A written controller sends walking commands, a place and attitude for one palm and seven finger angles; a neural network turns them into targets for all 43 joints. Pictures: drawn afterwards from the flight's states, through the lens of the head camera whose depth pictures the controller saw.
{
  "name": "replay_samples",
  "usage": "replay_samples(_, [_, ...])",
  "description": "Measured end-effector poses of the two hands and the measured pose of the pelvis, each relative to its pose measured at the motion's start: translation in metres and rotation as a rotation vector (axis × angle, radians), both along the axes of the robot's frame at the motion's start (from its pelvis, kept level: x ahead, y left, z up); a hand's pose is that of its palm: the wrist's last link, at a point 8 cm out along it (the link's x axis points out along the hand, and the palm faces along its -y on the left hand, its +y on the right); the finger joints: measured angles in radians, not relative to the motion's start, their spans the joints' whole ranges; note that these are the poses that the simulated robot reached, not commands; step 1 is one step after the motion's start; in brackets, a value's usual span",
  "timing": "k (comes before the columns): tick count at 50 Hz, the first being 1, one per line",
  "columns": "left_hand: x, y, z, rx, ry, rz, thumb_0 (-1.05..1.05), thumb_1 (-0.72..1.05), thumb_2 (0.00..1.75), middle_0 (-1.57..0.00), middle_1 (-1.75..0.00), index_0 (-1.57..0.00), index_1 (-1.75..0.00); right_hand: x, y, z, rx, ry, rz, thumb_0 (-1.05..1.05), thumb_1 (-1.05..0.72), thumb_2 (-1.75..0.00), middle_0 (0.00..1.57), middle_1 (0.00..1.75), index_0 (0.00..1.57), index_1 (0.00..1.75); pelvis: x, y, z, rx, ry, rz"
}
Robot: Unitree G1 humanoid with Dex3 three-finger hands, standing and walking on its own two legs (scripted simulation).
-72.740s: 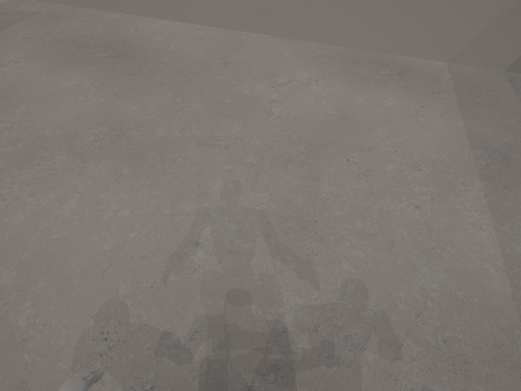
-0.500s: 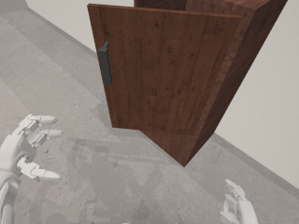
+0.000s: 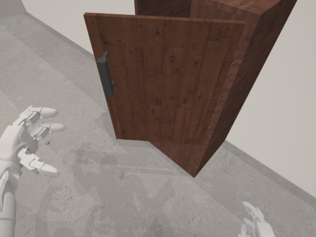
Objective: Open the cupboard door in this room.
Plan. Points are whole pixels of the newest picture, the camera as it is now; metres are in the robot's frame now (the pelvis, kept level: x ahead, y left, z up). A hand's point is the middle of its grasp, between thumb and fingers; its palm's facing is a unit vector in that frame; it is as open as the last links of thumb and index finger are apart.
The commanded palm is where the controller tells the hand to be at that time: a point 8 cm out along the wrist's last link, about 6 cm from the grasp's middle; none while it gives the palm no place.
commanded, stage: raise the hand with hooked fingers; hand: left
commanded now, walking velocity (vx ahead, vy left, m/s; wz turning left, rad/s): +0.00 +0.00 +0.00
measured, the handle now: (107, 74) +0.57 +0.21 +0.09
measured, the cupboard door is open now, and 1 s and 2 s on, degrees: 38 38 38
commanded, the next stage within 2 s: move the hooked fingers beside the handle in 0.30 s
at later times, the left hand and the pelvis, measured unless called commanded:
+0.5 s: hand (59, 146) +0.29 +0.25 +0.10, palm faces +0.05 -1.00 -0.02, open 14.0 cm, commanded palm +0.27 +0.30 +0.11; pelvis -0.01 -0.03 +0.00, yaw +0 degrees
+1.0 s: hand (64, 119) +0.36 +0.27 +0.10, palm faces +0.03 -1.00 +0.00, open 14.0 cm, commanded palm +0.34 +0.31 +0.10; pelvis -0.01 -0.02 -0.01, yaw -1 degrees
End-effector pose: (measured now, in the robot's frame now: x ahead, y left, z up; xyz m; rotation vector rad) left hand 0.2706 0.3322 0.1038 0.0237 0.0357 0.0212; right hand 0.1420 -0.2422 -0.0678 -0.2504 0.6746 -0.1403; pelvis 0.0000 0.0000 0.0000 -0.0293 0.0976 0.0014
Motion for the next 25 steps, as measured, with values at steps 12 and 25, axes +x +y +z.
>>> replay_samples(12, [-0.008, -0.019, 0.002, 0.013, -0.040, 0.026, -0.01, -0.50, 0.30, -0.30, -1.20, -0.30, -1.20, 0.001, -0.017, -0.001, -0.001, 0.008, -0.007, 0.01, -0.90, -0.90, 0.21, 0.30, 0.20, 0.30, -0.001, -0.017, 0.001, 0.008, -0.014, 0.004])
replay_samples(25, [-0.009, -0.031, -0.002, 0.001, -0.014, 0.030, -0.01, -0.50, 0.30, -0.30, -1.20, -0.30, -1.20, 0.003, -0.030, -0.004, 0.005, -0.007, -0.010, 0.01, -0.90, -0.90, 0.21, 0.30, 0.20, 0.30, -0.007, -0.030, 0.000, 0.016, -0.018, 0.006])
